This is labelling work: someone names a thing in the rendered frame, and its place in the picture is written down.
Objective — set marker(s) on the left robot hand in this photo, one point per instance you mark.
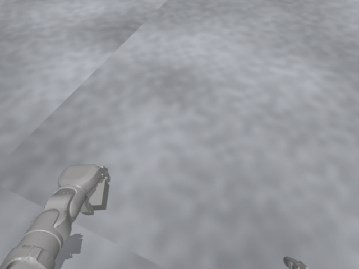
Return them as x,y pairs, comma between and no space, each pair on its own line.
86,178

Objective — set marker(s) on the right robot hand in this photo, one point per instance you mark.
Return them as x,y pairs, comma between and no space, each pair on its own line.
294,264

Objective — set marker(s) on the small box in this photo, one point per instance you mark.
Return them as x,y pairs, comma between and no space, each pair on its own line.
98,195

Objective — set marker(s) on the left robot arm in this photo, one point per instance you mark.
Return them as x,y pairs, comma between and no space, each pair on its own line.
44,239

